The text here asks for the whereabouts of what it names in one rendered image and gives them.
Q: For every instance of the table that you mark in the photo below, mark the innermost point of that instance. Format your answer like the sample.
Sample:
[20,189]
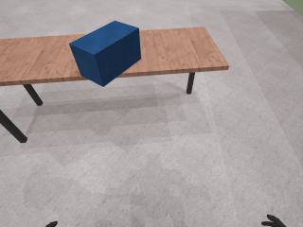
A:
[48,59]

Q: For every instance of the right robot hand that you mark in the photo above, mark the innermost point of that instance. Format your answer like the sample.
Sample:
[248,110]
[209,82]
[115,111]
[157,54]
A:
[275,222]

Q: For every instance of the carton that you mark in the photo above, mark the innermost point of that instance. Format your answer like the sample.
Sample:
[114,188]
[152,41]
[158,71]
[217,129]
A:
[107,52]

